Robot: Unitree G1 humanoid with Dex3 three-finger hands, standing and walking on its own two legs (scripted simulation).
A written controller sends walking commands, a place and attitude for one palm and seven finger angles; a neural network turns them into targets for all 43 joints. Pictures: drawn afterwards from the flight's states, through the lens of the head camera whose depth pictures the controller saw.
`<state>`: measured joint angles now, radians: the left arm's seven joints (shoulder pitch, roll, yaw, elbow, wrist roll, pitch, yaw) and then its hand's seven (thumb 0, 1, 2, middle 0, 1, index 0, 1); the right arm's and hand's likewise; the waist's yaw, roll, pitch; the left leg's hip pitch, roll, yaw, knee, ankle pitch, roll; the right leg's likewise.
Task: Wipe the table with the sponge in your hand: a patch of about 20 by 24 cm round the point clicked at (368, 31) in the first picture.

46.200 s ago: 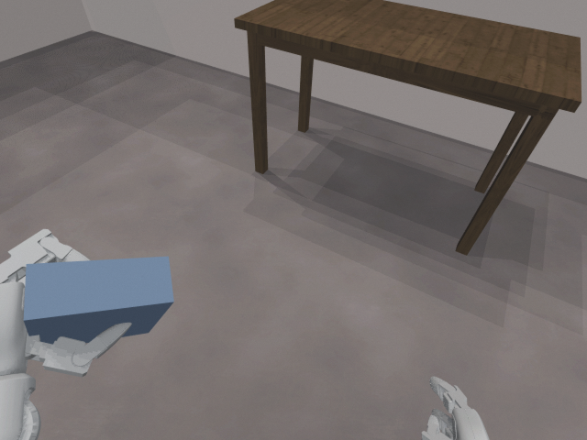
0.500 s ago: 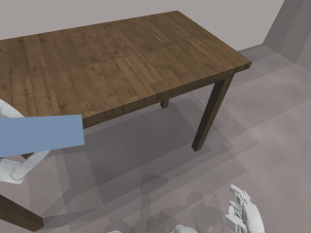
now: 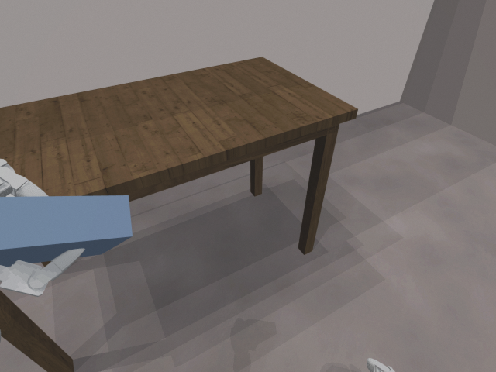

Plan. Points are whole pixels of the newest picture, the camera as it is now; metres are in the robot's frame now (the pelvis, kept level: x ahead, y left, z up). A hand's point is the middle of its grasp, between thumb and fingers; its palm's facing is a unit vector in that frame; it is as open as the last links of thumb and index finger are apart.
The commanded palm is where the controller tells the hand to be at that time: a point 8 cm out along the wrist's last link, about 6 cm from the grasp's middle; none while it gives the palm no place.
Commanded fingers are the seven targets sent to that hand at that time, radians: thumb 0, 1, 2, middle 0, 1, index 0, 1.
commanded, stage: stop stepping back and stand still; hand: left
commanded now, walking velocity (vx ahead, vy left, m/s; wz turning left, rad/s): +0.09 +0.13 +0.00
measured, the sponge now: (78, 231) +0.23 +0.20 +0.21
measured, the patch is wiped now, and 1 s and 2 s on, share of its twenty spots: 1.00 1.00 1.00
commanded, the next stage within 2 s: stand and wait in 1.04 s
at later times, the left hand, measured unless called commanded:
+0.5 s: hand out of the picture +0.17 +0.25 +0.24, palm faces +0.52 -0.80 -0.30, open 9.0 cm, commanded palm +0.12 +0.29 +0.25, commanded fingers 0.00 0.10 1.30 -1.20 -1.60 -1.20 -1.60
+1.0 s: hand (9, 225) +0.23 +0.27 +0.23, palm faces +0.46 -0.80 -0.39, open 9.0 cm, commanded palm +0.16 +0.31 +0.25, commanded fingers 0.00 0.10 1.30 -1.20 -1.60 -1.20 -1.60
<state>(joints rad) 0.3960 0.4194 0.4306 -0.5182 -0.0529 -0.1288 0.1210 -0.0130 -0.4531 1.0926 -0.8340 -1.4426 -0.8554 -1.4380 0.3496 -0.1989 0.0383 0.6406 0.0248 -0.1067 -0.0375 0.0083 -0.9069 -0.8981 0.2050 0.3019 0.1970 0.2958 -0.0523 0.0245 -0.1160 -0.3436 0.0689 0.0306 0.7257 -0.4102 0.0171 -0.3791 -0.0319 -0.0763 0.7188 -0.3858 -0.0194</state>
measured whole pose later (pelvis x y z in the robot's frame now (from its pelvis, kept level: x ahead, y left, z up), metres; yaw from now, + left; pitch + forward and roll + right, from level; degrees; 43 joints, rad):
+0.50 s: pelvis -0.02 +0.00 +0.01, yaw +3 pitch -2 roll +0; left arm 0.36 0.37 0.38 -0.56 -0.05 -0.12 0.15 -0.01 -0.45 1.09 -0.84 -1.44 -0.86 -1.44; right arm 0.21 -0.22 0.02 0.63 0.02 -0.07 -0.05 0.01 -0.91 -0.90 0.20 0.30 0.20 0.30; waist 0.00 0.00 -0.05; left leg -0.35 0.05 0.03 0.75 -0.41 0.03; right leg -0.33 -0.02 -0.08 0.63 -0.26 -0.03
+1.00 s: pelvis +0.02 +0.03 +0.02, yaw +3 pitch +0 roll -1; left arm 0.43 0.40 0.40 -0.59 -0.05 -0.14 0.16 -0.01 -0.45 1.09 -0.83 -1.44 -0.85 -1.44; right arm 0.15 -0.21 0.02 0.60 0.02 -0.07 -0.05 0.01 -0.91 -0.90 0.20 0.30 0.20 0.30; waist -0.01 0.00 0.01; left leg -0.24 0.03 0.05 0.52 -0.29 0.00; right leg -0.25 -0.01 -0.02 0.49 -0.24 0.01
